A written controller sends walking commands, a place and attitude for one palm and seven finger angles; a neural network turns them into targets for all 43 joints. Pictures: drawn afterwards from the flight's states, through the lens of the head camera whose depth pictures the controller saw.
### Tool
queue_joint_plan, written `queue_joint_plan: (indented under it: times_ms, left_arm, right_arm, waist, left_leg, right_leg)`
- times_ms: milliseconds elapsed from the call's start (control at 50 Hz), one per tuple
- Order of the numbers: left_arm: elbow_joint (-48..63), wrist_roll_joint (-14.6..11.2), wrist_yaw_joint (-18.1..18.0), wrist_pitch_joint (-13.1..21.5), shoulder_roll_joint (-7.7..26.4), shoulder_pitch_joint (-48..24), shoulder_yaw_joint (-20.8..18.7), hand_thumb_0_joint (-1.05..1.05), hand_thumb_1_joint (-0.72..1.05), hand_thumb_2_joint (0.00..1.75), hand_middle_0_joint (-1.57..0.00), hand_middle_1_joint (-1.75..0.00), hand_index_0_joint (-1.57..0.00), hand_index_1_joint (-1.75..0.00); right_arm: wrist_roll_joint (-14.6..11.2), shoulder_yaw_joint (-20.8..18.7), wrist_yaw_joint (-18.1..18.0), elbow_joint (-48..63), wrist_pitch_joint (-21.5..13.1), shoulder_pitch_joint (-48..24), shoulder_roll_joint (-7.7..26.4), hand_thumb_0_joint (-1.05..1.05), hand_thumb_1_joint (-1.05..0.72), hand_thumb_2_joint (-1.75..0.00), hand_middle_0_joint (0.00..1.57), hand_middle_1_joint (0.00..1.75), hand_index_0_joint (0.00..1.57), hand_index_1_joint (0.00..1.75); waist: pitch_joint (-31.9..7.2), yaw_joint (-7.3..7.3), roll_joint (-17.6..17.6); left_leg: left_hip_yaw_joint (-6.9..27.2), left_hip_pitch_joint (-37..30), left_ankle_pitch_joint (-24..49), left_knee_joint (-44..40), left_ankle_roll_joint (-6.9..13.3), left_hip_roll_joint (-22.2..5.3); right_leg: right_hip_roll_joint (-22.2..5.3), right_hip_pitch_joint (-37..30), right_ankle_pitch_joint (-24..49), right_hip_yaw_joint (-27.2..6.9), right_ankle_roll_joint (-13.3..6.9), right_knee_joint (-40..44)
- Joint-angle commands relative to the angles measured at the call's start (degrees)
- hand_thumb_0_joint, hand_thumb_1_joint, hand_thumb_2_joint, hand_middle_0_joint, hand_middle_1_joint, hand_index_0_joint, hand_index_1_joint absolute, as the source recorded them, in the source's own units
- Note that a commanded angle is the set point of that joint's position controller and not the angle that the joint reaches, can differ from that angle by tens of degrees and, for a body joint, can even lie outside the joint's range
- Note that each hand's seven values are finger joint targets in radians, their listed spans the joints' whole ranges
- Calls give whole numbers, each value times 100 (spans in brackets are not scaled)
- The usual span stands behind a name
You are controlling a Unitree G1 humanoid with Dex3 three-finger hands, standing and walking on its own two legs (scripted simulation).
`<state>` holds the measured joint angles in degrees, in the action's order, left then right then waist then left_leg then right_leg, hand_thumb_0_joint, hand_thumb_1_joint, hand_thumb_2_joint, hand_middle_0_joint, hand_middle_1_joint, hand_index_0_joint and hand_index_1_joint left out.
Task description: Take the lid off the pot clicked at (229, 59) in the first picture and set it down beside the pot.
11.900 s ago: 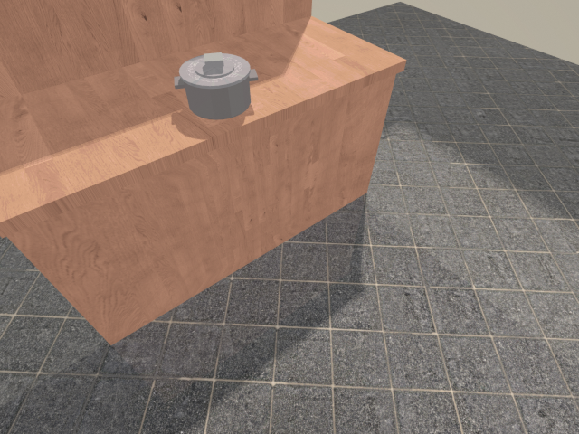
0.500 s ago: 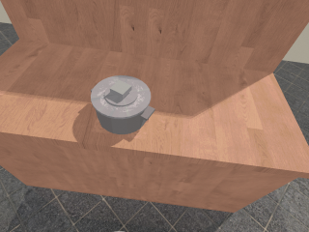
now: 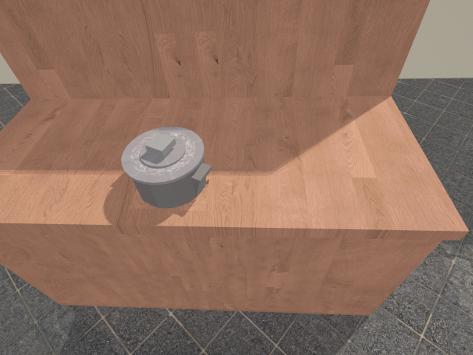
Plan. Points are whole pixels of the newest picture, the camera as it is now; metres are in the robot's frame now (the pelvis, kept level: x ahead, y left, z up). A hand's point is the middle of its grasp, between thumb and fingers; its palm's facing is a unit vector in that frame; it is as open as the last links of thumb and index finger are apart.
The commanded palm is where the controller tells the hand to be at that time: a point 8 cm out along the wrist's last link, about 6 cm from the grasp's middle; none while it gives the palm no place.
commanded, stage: come to a stop and stand still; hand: left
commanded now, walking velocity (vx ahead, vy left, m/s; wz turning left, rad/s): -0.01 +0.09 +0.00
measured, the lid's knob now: (160, 144) +0.55 +0.21 +0.04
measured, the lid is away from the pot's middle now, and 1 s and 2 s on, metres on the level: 0.00 0.00 0.00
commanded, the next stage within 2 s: look again from close up in 0.04 s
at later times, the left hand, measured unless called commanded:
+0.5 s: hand out of the picture +0.01 +0.28 -0.20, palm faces +0.03 -0.98 -0.20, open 7.4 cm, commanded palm none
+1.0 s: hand out of the picture +0.00 +0.29 -0.19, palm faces -0.01 -0.98 -0.17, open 7.4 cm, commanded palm none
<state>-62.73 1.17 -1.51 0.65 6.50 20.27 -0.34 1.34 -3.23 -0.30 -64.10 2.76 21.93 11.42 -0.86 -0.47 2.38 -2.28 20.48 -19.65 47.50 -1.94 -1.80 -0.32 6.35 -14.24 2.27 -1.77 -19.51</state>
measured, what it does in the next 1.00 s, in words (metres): steps to the left: left foot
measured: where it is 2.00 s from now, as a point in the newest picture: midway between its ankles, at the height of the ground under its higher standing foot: outside the picture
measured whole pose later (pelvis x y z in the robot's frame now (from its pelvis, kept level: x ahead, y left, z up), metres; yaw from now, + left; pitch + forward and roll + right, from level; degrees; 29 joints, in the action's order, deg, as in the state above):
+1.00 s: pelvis -0.01 +0.12 -0.01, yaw -1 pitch -1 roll -1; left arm -60.5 0.5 -2.5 -2.1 9.1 16.5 0.9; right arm 0.8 1.3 -2.4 -61.6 -0.6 18.2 8.1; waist 3.1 0.1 -0.8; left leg -7.7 8.1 -17.4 25.5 8.3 6.0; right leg -4.5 9.7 -17.7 0.4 1.9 -28.3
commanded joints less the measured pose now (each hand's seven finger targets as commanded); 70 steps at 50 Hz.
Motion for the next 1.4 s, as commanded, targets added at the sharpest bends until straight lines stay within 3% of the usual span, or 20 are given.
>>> queue_joint_plan:
  times_ms: [0, 40, 100, 120, 140, 160, 180, 220, 240, 280, 340, 460, 520, 580, 680, 800, 940, 1240, 1320, 1380]
  left_arm:
    - [61, 15, -153, 147, 1094, 586, -301, 0, 90, 90, -20, -30, -20, -30]
    - [37, 24, -180, 128, 1108, 401, -301, 0, 90, 90, -20, -30, -20, -30]
    - [49, -57, -167, 76, 968, -20, -258, 0, 90, 90, -20, -30, -20, -30]
    - [-77, -42, -346, 208, 905, 499, -137, 0, 90, 90, -20, -30, -20, -30]
    - [176, -4, -280, 280, 1069, 319, -145, 0, 90, 90, -20, -30, -20, -30]
    - [255, 31, -244, 303, 959, 147, -166, 0, 90, 90, -20, -30, -20, -30]
    - [306, -6, -225, 277, 1054, -50, -198, 0, 90, 90, -20, -30, -20, -30]
    - [371, -17, -186, 208, 826, -28, -111, 0, 90, 90, -20, -30, -20, -30]
    - [315, -18, -190, 162, 730, 139, -79, 0, 90, 90, -20, -30, -20, -30]
    - [306, -32, -190, 67, 659, 240, -37, 0, 90, 90, -20, -30, -20, -30]
    - [345, -20, -186, -27, 585, 183, 10, 0, 90, 90, -20, -30, -20, -30]
    - [537, -32, -160, -147, 738, 36, -2, 0, 90, 90, -20, -30, -20, -30]
    - [608, -33, -147, -187, 822, -47, -25, 0, 90, 90, -20, -30, -20, -30]
    - [594, -31, -125, -169, 861, 15, -33, 0, 90, 90, -20, -30, -20, -30]
    - [560, -72, -145, -125, 892, -48, -30, 0, 90, 90, -20, -30, -20, -30]
    - [566, -72, -162, -215, 832, -49, -11, 0, 90, 90, -20, -30, -20, -30]
    - [357, -84, -154, -177, 722, 90, 7, 0, 90, 90, -20, -30, -20, -30]
    - [198, -63, -150, -132, 529, 207, 22, 0, 90, 90, -20, -30, -20, -30]
    - [216, 17, -81, -168, 436, 161, 18, 0, 90, 90, -20, -30, -20, -30]
    - [274, 67, -27, -167, 434, 151, 0, 0, 90, 90, -20, -30, -20, -30]
  right_arm:
    - [-63, 59, -61, 516, -210, -581, 180, 0, -90, -90, 20, 30, 20, 30]
    - [-100, 112, -92, 439, -237, -423, 58, 0, -90, -90, 20, 30, 20, 30]
    - [-111, 164, -136, 119, -323, 110, 13, 0, -90, -90, 20, 30, 20, 30]
    - [-41, 194, -96, 556, -382, -587, 282, 0, -90, -90, 20, 30, 20, 30]
    - [-43, 190, -63, 739, -327, -275, 77, 0, -90, -90, 20, 30, 20, 30]
    - [-26, 203, -66, 732, -288, -227, 69, 0, -90, -90, 20, 30, 20, 30]
    - [-15, 220, -59, 706, -276, -107, 21, 0, -90, -90, 20, 30, 20, 30]
    - [-9, 211, -58, 662, -400, -56, 227, 0, -90, -90, 20, 30, 20, 30]
    - [-21, 219, -100, 689, -451, -59, 339, 0, -90, -90, 20, 30, 20, 30]
    - [-36, 223, -166, 787, -454, -241, 446, 0, -90, -90, 20, 30, 20, 30]
    - [-37, 249, -196, 910, -429, -346, 537, 0, -90, -90, 20, 30, 20, 30]
    - [-23, 259, -230, 938, -437, -300, 648, 0, -90, -90, 20, 30, 20, 30]
    - [-18, 244, -238, 968, -434, -372, 648, 0, -90, -90, 20, 30, 20, 30]
    - [-42, 271, -229, 996, -440, -561, 563, 0, -90, -90, 20, 30, 20, 30]
    - [-59, 252, -227, 839, -432, -377, 543, 0, -90, -90, 20, 30, 20, 30]
    - [-59, 296, -257, 589, -445, -147, 535, 0, -90, -90, 20, 30, 20, 30]
    - [-83, 308, -248, 441, -443, -129, 387, 0, -90, -90, 20, 30, 20, 30]
    - [-100, 288, -247, 242, -452, 10, 185, 0, -90, -90, 20, 30, 20, 30]
    - [-73, 223, -221, 209, -397, 107, 276, 0, -90, -90, 20, 30, 20, 30]
    - [-58, 183, -202, 223, -390, 183, 289, 0, -90, -90, 20, 30, 20, 30]
  waist:
    - [151, 392, -1089]
    - [-14, 288, -1081]
    - [-60, 7, -878]
    - [659, 255, -846]
    - [296, -3, -1079]
    - [356, -28, -756]
    - [-88, -128, -332]
    - [13, -91, 613]
    - [-64, -8, 772]
    - [-6, 103, 670]
    - [482, 102, 177]
    - [435, 100, 355]
    - [331, 127, 266]
    - [256, 243, 4]
    - [238, 106, -607]
    - [312, 97, 97]
    - [455, 131, -170]
    - [576, 94, -113]
    - [879, 33, -64]
    - [1080, 20, 51]
  left_leg:
    - [-11, 712, -559, -699, -80, -23]
    - [-39, 146, -460, -1357, -45, 40]
    - [-66, -1507, 1277, -2816, 68, 50]
    - [36, -493, 907, -1220, 109, -191]
    - [48, -362, -192, -1267, 257, -103]
    - [36, -434, -363, -1254, 255, -135]
    - [64, -775, 76, -1557, 232, -100]
    - [475, -827, 2180, -1815, 364, -434]
    - [653, -887, 3272, -1847, 487, -631]
    - [840, -1076, 3907, -1951, 646, -792]
    - [849, -752, 3272, -2178, 619, -712]
    - [1043, -1207, 3738, -2634, 520, -823]
    - [1061, -1363, 3652, -2700, 652, -901]
    - [921, -1204, 3265, -2577, 674, -779]
    - [800, -1271, 2898, -2560, 416, -502]
    - [947, -1713, 3401, -2850, 407, -732]
    - [814, -1373, 2520, -2895, 283, -541]
    - [729, -1385, 2153, -2973, 495, -521]
    - [1109, -1068, -374, -3518, 725, -739]
    - [1386, -855, -1050, -3707, 992, -976]
  right_leg:
    - [-1761, -948, 2955, -1314, -987, 124]
    - [-1697, -809, 3475, -1188, -921, -120]
    - [-1069, 209, 2541, -673, -342, -605]
    - [-994, 252, 3899, -893, 12, -565]
    - [-1252, 319, 3056, -1027, -126, -274]
    - [-1340, 590, 2277, -1114, -236, -72]
    - [-1322, 506, 2067, -1004, -411, -385]
    - [-703, 572, 1570, -347, -179, -1141]
    - [-522, 486, 1012, -145, -101, -1232]
    - [-345, 555, 144, 30, -21, -1169]
    - [-342, 668, -139, -11, 3, -1056]
    - [-318, 970, -759, 18, 150, -1469]
    - [-381, 1126, -1016, -85, 183, -1681]
    - [-446, 798, -390, -166, 117, -1112]
    - [-557, 493, 734, -310, -52, -868]
    - [-441, 950, -512, -203, 112, -1111]
    - [-555, 623, 218, -351, 27, -708]
    - [-557, 711, 331, -337, 71, -562]
    - [-325, 1071, -629, -42, 91, -968]
    - [-244, 1417, -1019, 75, 69, -1583]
